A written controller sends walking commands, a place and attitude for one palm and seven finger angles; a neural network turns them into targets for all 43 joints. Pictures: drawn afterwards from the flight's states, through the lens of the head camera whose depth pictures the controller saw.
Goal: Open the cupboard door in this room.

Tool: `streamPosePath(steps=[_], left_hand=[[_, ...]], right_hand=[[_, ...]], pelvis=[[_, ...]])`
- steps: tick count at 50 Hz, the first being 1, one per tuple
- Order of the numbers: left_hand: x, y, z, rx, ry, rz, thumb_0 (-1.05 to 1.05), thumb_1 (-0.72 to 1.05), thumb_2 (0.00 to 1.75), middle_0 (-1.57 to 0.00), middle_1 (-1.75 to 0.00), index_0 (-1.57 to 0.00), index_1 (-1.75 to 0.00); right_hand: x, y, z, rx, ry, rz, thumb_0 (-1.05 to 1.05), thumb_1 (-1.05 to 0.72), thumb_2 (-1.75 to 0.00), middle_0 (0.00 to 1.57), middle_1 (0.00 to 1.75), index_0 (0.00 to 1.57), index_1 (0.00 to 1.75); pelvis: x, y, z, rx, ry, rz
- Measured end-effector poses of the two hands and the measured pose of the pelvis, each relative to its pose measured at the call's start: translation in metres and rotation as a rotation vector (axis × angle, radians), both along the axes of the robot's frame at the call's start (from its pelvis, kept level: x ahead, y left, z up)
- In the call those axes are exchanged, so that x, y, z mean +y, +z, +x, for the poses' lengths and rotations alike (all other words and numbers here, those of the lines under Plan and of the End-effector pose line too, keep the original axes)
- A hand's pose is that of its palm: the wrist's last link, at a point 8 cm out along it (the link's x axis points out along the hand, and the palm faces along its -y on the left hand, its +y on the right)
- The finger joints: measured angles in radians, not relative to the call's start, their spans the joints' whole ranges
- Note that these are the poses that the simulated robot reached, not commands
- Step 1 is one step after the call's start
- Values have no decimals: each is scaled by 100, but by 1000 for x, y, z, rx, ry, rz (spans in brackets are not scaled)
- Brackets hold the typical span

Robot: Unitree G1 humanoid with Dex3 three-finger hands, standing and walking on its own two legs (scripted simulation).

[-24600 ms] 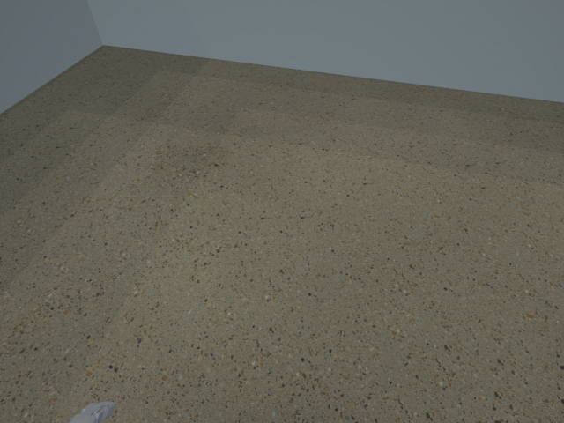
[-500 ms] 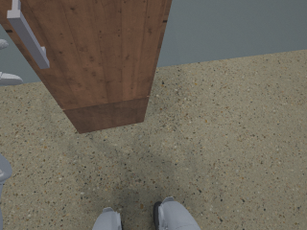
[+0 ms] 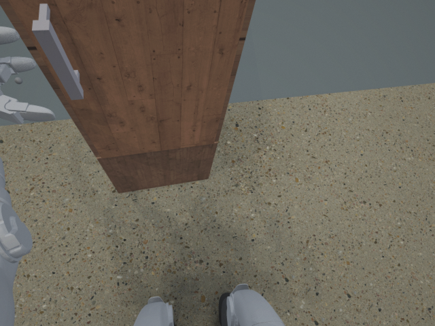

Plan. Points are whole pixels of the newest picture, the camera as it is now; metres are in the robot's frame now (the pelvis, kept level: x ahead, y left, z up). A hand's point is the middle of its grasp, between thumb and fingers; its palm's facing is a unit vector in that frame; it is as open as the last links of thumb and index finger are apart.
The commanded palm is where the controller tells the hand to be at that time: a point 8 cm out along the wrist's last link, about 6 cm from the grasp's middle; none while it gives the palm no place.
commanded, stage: move the hooked fingers beside the handle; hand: left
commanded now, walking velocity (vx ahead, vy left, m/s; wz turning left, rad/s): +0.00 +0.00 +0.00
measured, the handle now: (62, 56) +0.56 +0.23 +0.09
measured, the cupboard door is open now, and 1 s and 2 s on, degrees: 0 0 0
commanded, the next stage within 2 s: slide the fingers in behind the handle in 0.04 s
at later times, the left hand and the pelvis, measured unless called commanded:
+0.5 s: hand (38, 81) +0.51 +0.26 +0.09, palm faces +0.10 -0.99 -0.02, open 14.0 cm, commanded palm +0.49 +0.29 +0.08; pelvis -0.01 -0.01 +0.00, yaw +0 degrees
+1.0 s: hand (66, 80) +0.51 +0.22 +0.08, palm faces +0.10 -0.99 -0.02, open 14.0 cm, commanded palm +0.49 +0.25 +0.08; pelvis +0.00 -0.01 +0.00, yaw +1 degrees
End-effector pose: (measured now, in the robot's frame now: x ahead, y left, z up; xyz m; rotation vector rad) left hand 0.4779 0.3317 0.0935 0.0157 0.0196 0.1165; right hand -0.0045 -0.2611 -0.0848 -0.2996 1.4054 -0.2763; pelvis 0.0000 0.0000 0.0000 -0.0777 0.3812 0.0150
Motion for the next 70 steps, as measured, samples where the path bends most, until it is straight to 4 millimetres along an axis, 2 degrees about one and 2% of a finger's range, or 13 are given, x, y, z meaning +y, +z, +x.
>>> streamPosePath(steps=[10, 17, 25, 37, 44, 51, 70], left_hand=[[2, 3, -7, 6, 13, 9, -2, -50, 30, -30, -120, -30, -120], [-9, 1, -5, 3, -14, -14, -2, -50, 30, -30, -120, -30, -120], [-25, -5, 5, 4, -12, 5, -2, -50, 30, -30, -120, -30, -120], [-37, 2, 5, -7, -11, 6, -2, -50, 30, -30, -120, -30, -121], [-47, -2, 8, 3, 6, -6, -2, -50, 30, -30, -120, -31, -121], [-66, -8, 11, 2, -10, -4, -2, -50, 30, -30, -120, -31, -121], [-82, -1, 10, -10, 1, 11, -2, -50, 30, -30, -120, -31, -120]], right_hand=[[-3, -1, -17, 21, -10, 3, 1, -91, -90, 20, 30, 20, 30], [-9, 0, -24, 40, -2, -13, 1, -91, -90, 20, 30, 20, 30], [-11, 0, -25, 29, -1, -22, 1, -91, -90, 20, 30, 20, 30], [-1, -4, -21, 27, -11, 28, 1, -91, -90, 20, 30, 20, 30], [-1, -7, -14, 5, -3, 38, 1, -91, -90, 20, 30, 20, 30], [-4, -10, -11, 11, 6, 45, 1, -91, -90, 20, 30, 20, 30], [-10, -9, -15, -9, -6, 51, 1, -91, -90, 20, 30, 20, 30]], pelvis=[[-5, 0, -7, -9, 1, 6], [-6, -2, -11, -4, 6, 6], [-6, -4, -12, 9, 6, 7], [-6, 0, -5, -3, 5, 9], [-7, 0, -4, -3, 5, 14], [-9, -2, -4, -1, 9, 17], [-14, 0, -5, -11, 4, 25]])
